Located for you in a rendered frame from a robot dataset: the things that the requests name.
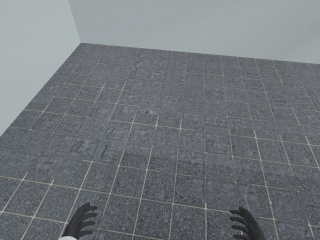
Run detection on robot left hand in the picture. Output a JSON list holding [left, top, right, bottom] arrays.
[[62, 202, 98, 240]]

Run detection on robot right hand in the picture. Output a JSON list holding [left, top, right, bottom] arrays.
[[230, 206, 266, 240]]

